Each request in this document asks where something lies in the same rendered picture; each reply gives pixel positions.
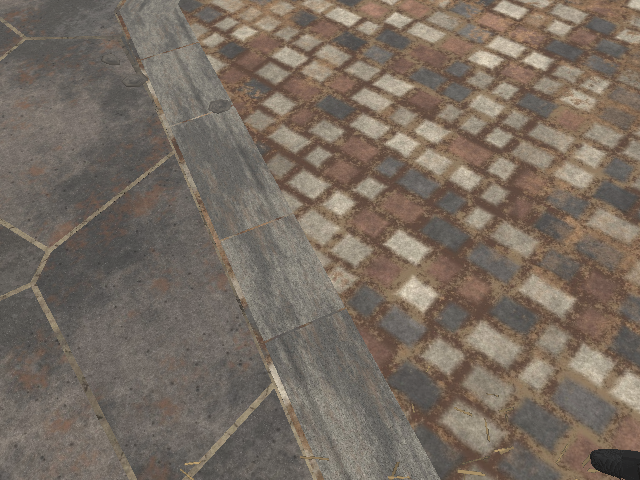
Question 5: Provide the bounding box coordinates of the robot right hand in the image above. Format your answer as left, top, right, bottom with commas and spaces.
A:
590, 449, 640, 480

